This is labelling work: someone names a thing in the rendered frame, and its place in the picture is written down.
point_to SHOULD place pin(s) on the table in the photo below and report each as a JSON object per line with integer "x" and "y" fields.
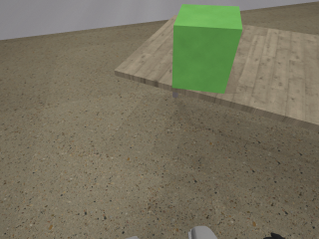
{"x": 275, "y": 73}

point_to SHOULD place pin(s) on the right robot thigh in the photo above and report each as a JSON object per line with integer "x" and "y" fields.
{"x": 200, "y": 232}

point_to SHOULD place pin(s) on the carton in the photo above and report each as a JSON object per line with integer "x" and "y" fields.
{"x": 205, "y": 41}

